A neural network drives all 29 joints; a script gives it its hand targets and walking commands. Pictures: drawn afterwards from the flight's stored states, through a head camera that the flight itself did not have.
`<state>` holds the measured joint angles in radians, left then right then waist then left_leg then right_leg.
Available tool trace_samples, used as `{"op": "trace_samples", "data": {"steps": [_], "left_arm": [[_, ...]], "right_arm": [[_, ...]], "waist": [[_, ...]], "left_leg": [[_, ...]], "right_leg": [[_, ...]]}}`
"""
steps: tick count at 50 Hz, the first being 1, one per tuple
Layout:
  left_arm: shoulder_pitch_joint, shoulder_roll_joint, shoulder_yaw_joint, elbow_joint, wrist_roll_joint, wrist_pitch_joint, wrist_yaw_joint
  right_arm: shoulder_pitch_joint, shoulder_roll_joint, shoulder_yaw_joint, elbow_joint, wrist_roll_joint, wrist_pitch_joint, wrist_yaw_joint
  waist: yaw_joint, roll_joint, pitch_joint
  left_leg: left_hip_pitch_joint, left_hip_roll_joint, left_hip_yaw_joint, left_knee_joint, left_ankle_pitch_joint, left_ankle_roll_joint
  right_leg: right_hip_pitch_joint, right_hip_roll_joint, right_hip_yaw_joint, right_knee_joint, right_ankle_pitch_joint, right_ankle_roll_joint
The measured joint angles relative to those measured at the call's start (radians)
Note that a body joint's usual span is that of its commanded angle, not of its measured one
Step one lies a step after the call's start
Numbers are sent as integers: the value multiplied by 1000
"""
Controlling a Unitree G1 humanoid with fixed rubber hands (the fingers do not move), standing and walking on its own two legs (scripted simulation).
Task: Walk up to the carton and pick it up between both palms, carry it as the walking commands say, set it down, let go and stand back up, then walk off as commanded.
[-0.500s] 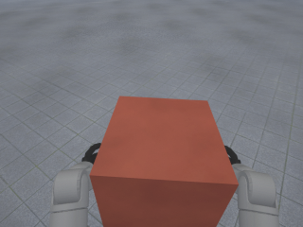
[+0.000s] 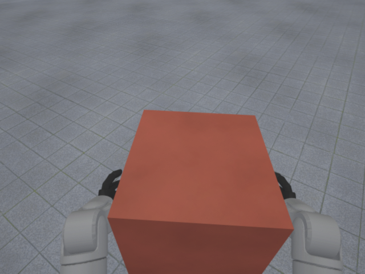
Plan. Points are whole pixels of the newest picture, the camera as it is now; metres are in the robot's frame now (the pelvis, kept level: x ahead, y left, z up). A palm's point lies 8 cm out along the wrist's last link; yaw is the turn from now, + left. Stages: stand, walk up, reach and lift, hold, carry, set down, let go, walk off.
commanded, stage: carry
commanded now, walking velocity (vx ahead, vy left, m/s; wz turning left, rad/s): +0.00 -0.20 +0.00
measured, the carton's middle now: (194, 199) +0.30 +0.00 +0.02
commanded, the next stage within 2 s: none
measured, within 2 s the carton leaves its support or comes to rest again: neither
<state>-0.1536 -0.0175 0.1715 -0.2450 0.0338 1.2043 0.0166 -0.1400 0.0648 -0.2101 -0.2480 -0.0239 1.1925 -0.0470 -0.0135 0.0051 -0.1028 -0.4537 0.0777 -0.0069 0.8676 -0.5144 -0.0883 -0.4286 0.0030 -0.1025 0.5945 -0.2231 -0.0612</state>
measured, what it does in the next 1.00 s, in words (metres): steps to the right: left foot, then right foot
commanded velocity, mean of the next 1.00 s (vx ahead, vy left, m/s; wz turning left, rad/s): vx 0.00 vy -0.20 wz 0.00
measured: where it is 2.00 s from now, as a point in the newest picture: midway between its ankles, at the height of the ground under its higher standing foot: outside the picture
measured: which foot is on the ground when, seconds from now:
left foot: up 0.00-0.08, down 0.10-0.34, up 0.36-0.64, down 0.66-0.90, up 0.92-1.00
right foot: down 0.00-0.12, up 0.14-0.30, down 0.32-0.68, up 0.70-0.88, down 0.90-1.00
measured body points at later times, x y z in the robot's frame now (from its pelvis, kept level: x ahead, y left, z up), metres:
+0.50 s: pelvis -0.06 -0.12 +0.00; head -0.07 -0.13 +0.45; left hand +0.21 +0.06 +0.07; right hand +0.21 -0.30 +0.05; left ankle -0.09 +0.04 -0.67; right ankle +0.00 -0.18 -0.73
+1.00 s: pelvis -0.12 -0.24 +0.00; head -0.14 -0.25 +0.45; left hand +0.14 -0.06 +0.06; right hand +0.14 -0.42 +0.05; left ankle -0.13 -0.06 -0.69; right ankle -0.06 -0.33 -0.73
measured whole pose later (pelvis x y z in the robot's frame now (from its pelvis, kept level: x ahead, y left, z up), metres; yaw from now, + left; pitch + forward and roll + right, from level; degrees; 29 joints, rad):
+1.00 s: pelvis -0.12 -0.24 +0.00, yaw +1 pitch +2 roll +1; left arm -0.08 -0.03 0.17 -0.30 0.03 1.18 0.01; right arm -0.10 0.09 -0.21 -0.28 -0.03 1.18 -0.04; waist -0.01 -0.01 -0.08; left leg -0.44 0.11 0.01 0.90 -0.53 -0.10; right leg -0.43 -0.02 -0.07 0.65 -0.24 -0.05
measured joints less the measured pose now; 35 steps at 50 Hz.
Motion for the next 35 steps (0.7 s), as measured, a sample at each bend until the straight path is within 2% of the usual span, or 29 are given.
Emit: {"op": "trace_samples", "data": {"steps": [2,4,6,9,12,15,16,18,21,23,25,28,31,32,33,35], "left_arm": [[0,-1,-1,-11,0,-1,0],[0,-3,-1,-18,0,-2,0],[2,-3,4,-17,-2,-2,0],[27,-3,17,-22,-12,-5,-2],[31,-3,21,-22,-13,-5,-3],[31,-2,26,-23,-15,-5,-3],[31,-2,27,-23,-17,-5,-3],[35,-3,22,-22,-16,-6,-4],[36,-9,6,-22,-3,-9,-3],[36,-13,3,-23,2,-10,-4],[36,-13,3,-23,2,-10,-4],[36,-14,3,-30,0,-13,-4],[36,-15,3,-33,1,-12,-4],[37,-15,3,-34,1,-12,-4],[38,-14,4,-33,1,-13,-4],[57,-14,11,-36,-6,-15,-4]], "right_arm": [[0,-2,0,-11,4,0,0],[0,-4,0,-18,6,0,0],[0,2,0,-17,3,0,0],[11,25,0,-17,-14,1,0],[15,32,0,-17,-19,-1,1],[15,37,0,-18,-22,-1,1],[15,38,0,-17,-24,-2,2],[20,35,0,-17,-22,-2,2],[24,15,0,-17,-7,-3,3],[25,9,0,-18,-1,-3,3],[24,9,0,-19,0,-2,3],[24,7,0,-27,2,-2,3],[24,7,0,-29,4,-4,3],[24,7,0,-29,4,-4,3],[25,8,0,-29,3,-4,3],[31,24,0,-29,-7,-1,2]], "waist": [[-10,0,-6],[-12,1,-10],[-4,-10,-15],[9,-15,-20],[29,-14,-19],[42,-16,-18],[45,-13,-17],[42,3,-9],[12,-6,2],[7,-5,4],[-2,-5,0],[-6,-5,-6],[6,-4,-12],[9,-4,-12],[13,-8,-13],[20,-28,-14]], "left_leg": [[3,-13,3,-11,4,0],[40,-21,9,-114,69,6],[70,-21,11,-205,175,35],[71,-2,9,-206,192,46],[71,26,10,-210,197,36],[65,53,12,-211,206,3],[64,63,11,-209,208,-9],[59,86,12,-197,185,-13],[-1,37,15,3,14,-12],[-21,8,14,114,2,-12],[-22,-9,13,141,1,-12],[-19,-24,12,124,-1,-10],[27,-38,13,-12,21,3],[57,-39,14,-91,62,12],[85,-39,15,-164,121,37],[93,-38,16,-181,155,64]], "right_leg": [[-12,4,-19,-2,8,-10],[-20,13,-38,-2,14,-18],[-32,21,-47,12,14,-22],[-56,27,-35,106,-72,-13],[-75,11,7,215,-90,-7],[-30,-19,31,137,-93,-3],[-5,-24,30,82,-74,9],[-4,-1,20,67,-44,19],[-7,-12,-1,56,-35,-5],[-7,-6,-8,36,-19,-21],[-10,4,-25,17,-3,-35],[-23,21,-62,-5,18,-57],[-41,40,-87,-11,34,-76],[-44,47,-97,-11,38,-79],[-47,53,-105,-10,41,-81],[-48,53,-102,7,12,-55]]}}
